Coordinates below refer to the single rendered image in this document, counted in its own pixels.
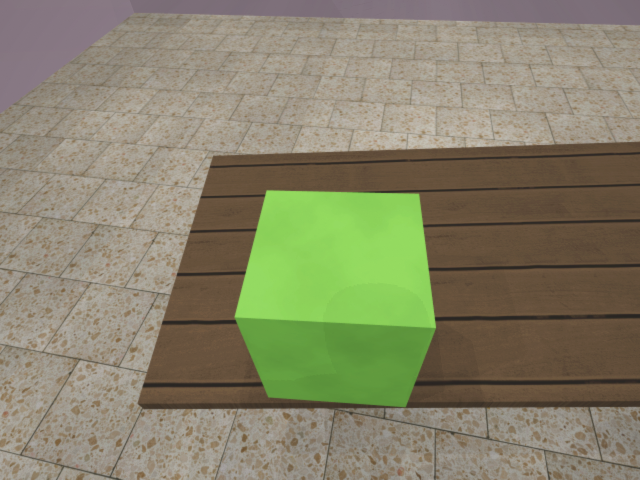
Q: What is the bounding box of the carton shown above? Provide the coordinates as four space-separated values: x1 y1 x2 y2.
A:
235 190 436 407

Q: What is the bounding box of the table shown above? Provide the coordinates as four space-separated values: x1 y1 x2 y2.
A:
137 142 640 409

